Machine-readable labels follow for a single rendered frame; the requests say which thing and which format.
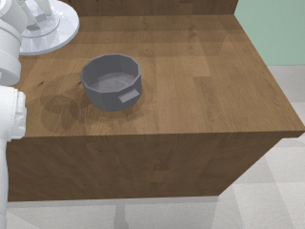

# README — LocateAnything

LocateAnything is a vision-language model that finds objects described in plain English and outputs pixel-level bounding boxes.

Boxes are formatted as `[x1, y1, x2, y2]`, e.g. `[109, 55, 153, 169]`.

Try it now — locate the knob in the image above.
[28, 4, 48, 23]

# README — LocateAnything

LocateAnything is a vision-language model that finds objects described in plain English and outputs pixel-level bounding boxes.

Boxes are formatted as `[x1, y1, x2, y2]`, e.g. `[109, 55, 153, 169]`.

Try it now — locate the table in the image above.
[6, 0, 305, 202]

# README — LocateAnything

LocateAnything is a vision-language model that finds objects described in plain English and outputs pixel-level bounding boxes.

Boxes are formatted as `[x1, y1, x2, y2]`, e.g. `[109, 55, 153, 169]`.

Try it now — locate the robot left forearm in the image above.
[0, 0, 28, 86]

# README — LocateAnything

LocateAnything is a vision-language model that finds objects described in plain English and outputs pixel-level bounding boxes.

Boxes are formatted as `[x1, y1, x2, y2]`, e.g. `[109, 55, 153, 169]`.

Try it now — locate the robot left upper arm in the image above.
[0, 85, 27, 229]

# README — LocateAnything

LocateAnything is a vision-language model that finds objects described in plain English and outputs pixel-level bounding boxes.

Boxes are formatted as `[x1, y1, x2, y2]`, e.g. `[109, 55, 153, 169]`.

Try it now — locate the robot left hand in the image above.
[18, 0, 52, 31]

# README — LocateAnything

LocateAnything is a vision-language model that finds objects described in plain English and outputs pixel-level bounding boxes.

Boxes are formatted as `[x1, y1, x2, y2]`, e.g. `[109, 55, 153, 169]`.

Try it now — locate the pot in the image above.
[80, 53, 142, 112]

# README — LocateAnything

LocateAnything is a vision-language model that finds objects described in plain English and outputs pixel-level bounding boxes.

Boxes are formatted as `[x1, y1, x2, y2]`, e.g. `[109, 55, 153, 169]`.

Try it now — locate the lid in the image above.
[19, 0, 80, 55]

